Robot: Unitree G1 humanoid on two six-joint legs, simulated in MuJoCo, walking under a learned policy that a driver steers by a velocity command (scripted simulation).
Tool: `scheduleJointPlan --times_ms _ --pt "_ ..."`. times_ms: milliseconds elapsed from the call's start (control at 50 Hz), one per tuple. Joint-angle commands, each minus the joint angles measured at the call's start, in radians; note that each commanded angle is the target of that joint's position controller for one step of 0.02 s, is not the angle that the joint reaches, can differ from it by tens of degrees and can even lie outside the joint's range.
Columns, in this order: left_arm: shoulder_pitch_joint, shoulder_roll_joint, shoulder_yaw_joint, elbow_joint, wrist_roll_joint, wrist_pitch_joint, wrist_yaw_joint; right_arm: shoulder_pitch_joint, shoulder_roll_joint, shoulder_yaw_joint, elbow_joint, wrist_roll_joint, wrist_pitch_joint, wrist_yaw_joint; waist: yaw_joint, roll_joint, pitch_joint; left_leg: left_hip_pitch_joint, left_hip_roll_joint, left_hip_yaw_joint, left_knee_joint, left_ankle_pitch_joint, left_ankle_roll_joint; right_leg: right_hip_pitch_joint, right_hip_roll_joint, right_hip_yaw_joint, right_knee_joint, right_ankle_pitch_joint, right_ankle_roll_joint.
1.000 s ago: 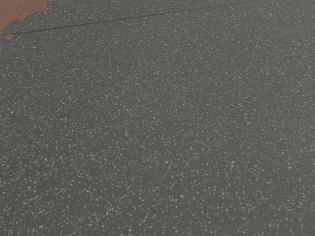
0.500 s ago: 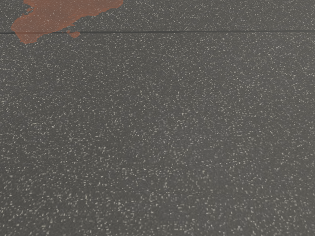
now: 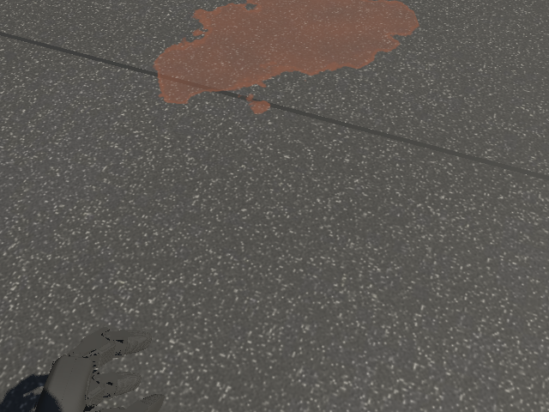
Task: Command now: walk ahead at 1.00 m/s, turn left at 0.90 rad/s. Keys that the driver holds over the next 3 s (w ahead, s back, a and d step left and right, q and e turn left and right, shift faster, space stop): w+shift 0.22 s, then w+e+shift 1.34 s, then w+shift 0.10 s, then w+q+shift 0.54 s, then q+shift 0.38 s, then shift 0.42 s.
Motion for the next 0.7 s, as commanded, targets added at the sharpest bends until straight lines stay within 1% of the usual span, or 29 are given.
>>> scheduleJointPlan --times_ms 20,40,60,80,100,120,140,160,200,220,240,280,300,320,340,360,380,400,420,440,460,480,500,520,540,580,600,640,700 --pt "0.334 0.263 0.121 0.035 0.026 0.012 0.014 -0.066 -0.001 0.044 -0.159 0.001 -0.013 -0.009 0.171 -0.318 -0.316 -0.753 0.082 0.127 0.638 0.089 -0.006 0.828 -0.420 0.864 -0.384 -0.848 -0.188" --pt "0.277 0.168 0.099 0.033 0.015 0.015 0.007 -0.135 -0.038 0.035 -0.152 -0.025 -0.002 0.001 0.173 -0.172 -0.194 -0.750 0.135 0.157 0.589 0.176 -0.011 0.696 -0.358 0.652 -0.356 -0.721 -0.183" --pt "0.283 0.124 0.090 0.065 0.015 0.015 -0.001 -0.172 -0.032 0.037 -0.156 -0.036 0.004 0.016 0.163 -0.079 -0.118 -0.712 0.164 0.165 0.531 0.213 -0.019 0.580 -0.303 0.492 -0.349 -0.517 -0.172" --pt "0.324 0.106 0.083 0.108 0.013 0.008 -0.003 -0.220 -0.012 0.043 -0.178 -0.048 0.009 0.033 0.157 -0.077 -0.081 -0.687 0.185 0.150 0.486 0.213 -0.022 0.509 -0.257 0.375 -0.353 -0.386 -0.158" --pt "0.355 0.083 0.076 0.146 0.011 -0.001 -0.007 -0.223 0.018 0.053 -0.191 -0.051 0.018 0.046 0.138 -0.102 -0.049 -0.678 0.194 0.141 0.460 0.211 -0.028 0.461 -0.232 0.304 -0.365 -0.314 -0.152" --pt "0.386 0.058 0.069 0.179 0.002 -0.012 -0.015 -0.242 0.042 0.064 -0.200 -0.052 0.025 0.051 0.135 -0.097 -0.028 -0.688 0.194 0.133 0.446 0.212 -0.028 0.447 -0.210 0.251 -0.381 -0.244 -0.144" --pt "0.396 0.067 0.070 0.195 -0.007 -0.025 -0.023 -0.244 0.053 0.071 -0.216 -0.051 0.031 0.054 0.116 -0.115 -0.016 -0.715 0.191 0.120 0.419 0.218 -0.031 0.440 -0.224 0.230 -0.395 -0.184 -0.156" --pt "0.401 0.077 0.072 0.206 -0.013 -0.033 -0.028 -0.275 0.046 0.076 -0.230 -0.052 0.033 0.056 0.112 -0.102 0.007 -0.748 0.190 0.117 0.391 0.246 -0.036 0.434 -0.226 0.192 -0.421 -0.125 -0.166" --pt "0.403 0.103 0.076 0.220 -0.014 -0.042 -0.032 -0.368 0.023 0.082 -0.273 -0.052 0.031 0.059 0.106 -0.084 0.050 -0.771 0.183 0.135 0.271 0.324 -0.047 0.404 -0.214 0.084 -0.478 -0.019 -0.173" --pt "0.403 0.115 0.077 0.228 -0.016 -0.044 -0.032 -0.414 0.015 0.088 -0.294 -0.050 0.029 0.064 0.103 -0.083 0.072 -0.744 0.184 0.160 0.167 0.379 -0.050 0.381 -0.200 0.021 -0.506 0.036 -0.166" --pt "0.428 0.112 0.074 0.241 -0.021 -0.044 -0.032 -0.472 0.013 0.095 -0.311 -0.049 0.023 0.073 0.117 -0.059 0.091 -0.678 0.176 0.220 0.059 0.421 -0.049 0.347 -0.172 -0.031 -0.541 0.098 -0.160" --pt "0.472 0.143 0.076 0.271 -0.034 -0.040 -0.034 -0.534 0.035 0.112 -0.329 -0.047 0.013 0.086 0.123 -0.065 0.110 -0.504 0.184 0.325 -0.088 0.485 -0.031 0.298 -0.176 -0.041 -0.618 0.243 -0.176" --pt "0.493 0.163 0.078 0.285 -0.036 -0.037 -0.036 -0.546 0.037 0.116 -0.328 -0.046 0.009 0.083 0.125 -0.062 0.111 -0.456 0.174 0.345 -0.126 0.484 -0.022 0.330 -0.180 -0.049 -0.607 0.362 -0.182" --pt "0.498 0.195 0.083 0.293 -0.034 -0.034 -0.036 -0.533 0.028 0.113 -0.320 -0.046 0.006 0.074 0.110 -0.073 0.089 -0.404 0.154 0.348 -0.163 0.450 -0.014 0.388 -0.183 -0.064 -0.546 0.564 -0.181" --pt "0.508 0.227 0.088 0.303 -0.035 -0.032 -0.032 -0.492 0.008 0.105 -0.306 -0.050 0.004 0.059 0.085 -0.096 0.034 -0.323 0.117 0.357 -0.178 0.387 -0.008 0.448 -0.189 -0.073 -0.441 0.827 -0.178" --pt "0.513 0.257 0.093 0.313 -0.033 -0.026 -0.025 -0.368 -0.026 0.089 -0.271 -0.056 0.001 0.040 0.019 -0.122 -0.054 -0.178 0.085 0.345 -0.188 0.312 0.000 0.476 -0.195 -0.074 -0.259 0.987 -0.171" --pt "0.492 0.268 0.095 0.312 -0.037 -0.017 -0.019 -0.162 -0.060 0.068 -0.205 -0.059 -0.003 0.021 -0.085 -0.127 -0.155 0.059 0.086 0.322 -0.250 0.313 0.005 0.406 -0.171 -0.080 -0.002 0.949 -0.158" --pt "0.488 0.215 0.080 0.291 -0.038 -0.018 -0.022 -0.005 -0.138 0.038 -0.162 -0.078 -0.004 -0.003 -0.141 -0.088 -0.260 0.325 0.243 0.172 -0.246 0.165 0.011 0.191 -0.114 -0.085 0.311 0.627 -0.149" --pt "0.588 0.026 0.048 0.250 -0.051 -0.018 -0.029 0.027 -0.209 0.018 -0.162 -0.105 -0.015 -0.017 -0.024 0.178 -0.415 0.558 0.579 -0.286 -0.319 -0.116 0.050 -0.104 0.011 -0.049 0.700 -0.337 -0.144" --pt "0.525 0.121 0.071 0.225 -0.066 -0.009 -0.024 0.031 -0.186 0.017 -0.175 -0.073 -0.005 -0.019 -0.059 0.125 -0.471 0.470 0.630 -0.520 -0.494 -0.175 0.065 -0.178 0.029 0.030 0.836 -0.293 -0.165" --pt "0.414 0.144 0.083 0.206 -0.061 -0.002 -0.023 -0.054 -0.111 0.031 -0.150 -0.059 -0.008 -0.019 -0.015 0.054 -0.251 0.312 0.553 -0.332 -0.518 -0.104 0.047 -0.240 -0.025 0.030 0.803 -0.160 -0.167" --pt "0.390 0.104 0.072 0.207 -0.053 0.001 -0.032 -0.104 -0.057 0.040 -0.137 -0.051 -0.017 -0.016 0.021 0.047 -0.121 0.168 0.513 -0.196 -0.548 0.040 0.042 -0.236 -0.056 0.014 0.748 -0.110 -0.159" --pt "0.394 0.085 0.072 0.226 -0.046 0.014 -0.040 -0.134 -0.025 0.045 -0.129 -0.050 -0.025 -0.014 0.058 0.044 -0.071 0.074 0.471 -0.091 -0.578 0.142 0.023 -0.197 -0.077 0.015 0.721 -0.099 -0.148" --pt "0.430 0.064 0.071 0.239 -0.034 0.033 -0.047 -0.137 -0.002 0.051 -0.117 -0.040 -0.031 -0.017 0.098 0.058 -0.045 -0.005 0.448 -0.001 -0.611 0.184 0.010 -0.153 -0.089 0.014 0.709 -0.096 -0.135" --pt "0.426 0.046 0.071 0.238 -0.027 0.052 -0.054 -0.130 0.019 0.055 -0.102 -0.032 -0.042 -0.014 0.118 0.071 -0.025 -0.049 0.444 0.053 -0.636 0.224 0.008 -0.140 -0.103 0.012 0.697 -0.103 -0.127" --pt "0.331 0.025 0.073 0.201 -0.020 0.078 -0.065 -0.116 0.039 0.056 -0.067 -0.011 -0.061 -0.009 0.133 0.054 0.041 -0.061 0.429 0.176 -0.685 0.347 -0.010 -0.219 -0.126 0.002 0.666 -0.076 -0.118" --pt "0.279 0.020 0.071 0.180 -0.017 0.083 -0.071 -0.114 0.045 0.057 -0.057 -0.011 -0.067 -0.009 0.135 0.049 0.059 -0.063 0.411 0.247 -0.703 0.412 -0.021 -0.250 -0.125 -0.015 0.648 -0.029 -0.115" --pt "0.190 0.005 0.060 0.135 -0.022 0.080 -0.083 -0.127 0.056 0.061 -0.043 -0.018 -0.076 -0.009 0.148 0.066 0.088 -0.098 0.353 0.397 -0.719 0.554 -0.044 -0.241 -0.109 -0.060 0.539 0.095 -0.121" --pt "0.081 0.020 0.048 0.091 -0.028 0.073 -0.107 -0.111 0.014 0.055 -0.026 -0.017 -0.081 -0.019 0.146 0.013 0.114 -0.098 0.319 0.527 -0.751 0.746 -0.080 -0.117 -0.060 -0.166 0.272 0.240 -0.161"
Next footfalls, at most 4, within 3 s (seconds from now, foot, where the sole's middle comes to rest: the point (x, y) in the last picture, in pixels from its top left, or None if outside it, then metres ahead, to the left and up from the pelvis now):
0.40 left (214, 388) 0.52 0.12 -0.75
0.84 right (272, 232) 0.95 -0.06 -0.75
1.26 left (260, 124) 1.40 -0.07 -0.75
1.72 right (380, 94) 1.51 -0.52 -0.75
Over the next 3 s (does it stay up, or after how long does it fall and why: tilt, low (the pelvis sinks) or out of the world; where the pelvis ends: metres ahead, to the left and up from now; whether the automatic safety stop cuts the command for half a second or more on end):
stays up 1.98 -0.95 0.02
